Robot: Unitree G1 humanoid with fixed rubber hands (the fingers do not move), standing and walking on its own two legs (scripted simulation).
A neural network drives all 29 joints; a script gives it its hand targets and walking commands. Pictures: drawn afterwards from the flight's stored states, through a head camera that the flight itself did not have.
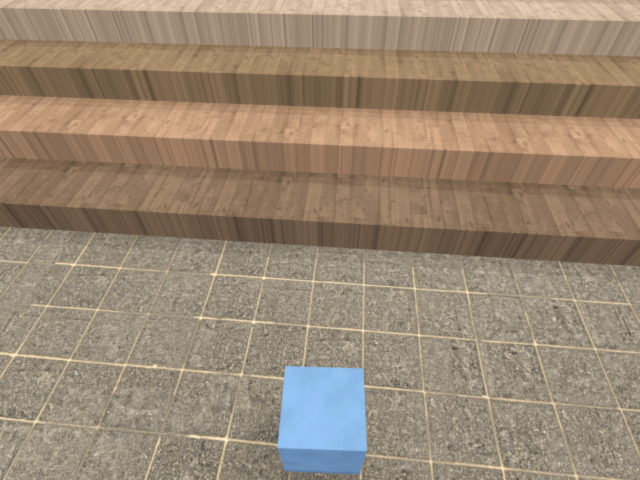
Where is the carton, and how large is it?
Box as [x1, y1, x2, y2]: [277, 366, 366, 473]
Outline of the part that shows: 285,366 277,447 285,470 359,473 366,452 362,368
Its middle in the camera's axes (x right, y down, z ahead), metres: +0.01 +0.50 +1.06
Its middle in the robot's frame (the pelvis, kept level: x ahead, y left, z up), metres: +0.40 +0.02 -0.65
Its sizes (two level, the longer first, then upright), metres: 0.210 0.200 0.250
